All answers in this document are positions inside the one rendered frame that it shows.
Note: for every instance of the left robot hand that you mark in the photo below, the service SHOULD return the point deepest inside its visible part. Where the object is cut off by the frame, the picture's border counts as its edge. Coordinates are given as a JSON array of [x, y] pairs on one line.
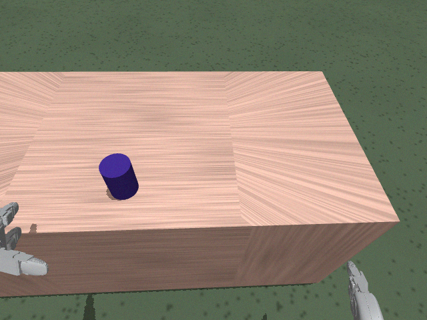
[[16, 262]]

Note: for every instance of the right robot hand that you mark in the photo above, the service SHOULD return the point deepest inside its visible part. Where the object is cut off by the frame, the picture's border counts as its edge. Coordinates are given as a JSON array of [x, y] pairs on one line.
[[363, 304]]

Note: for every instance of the can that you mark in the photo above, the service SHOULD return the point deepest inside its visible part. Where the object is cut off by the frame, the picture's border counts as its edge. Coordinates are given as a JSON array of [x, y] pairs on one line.
[[119, 176]]

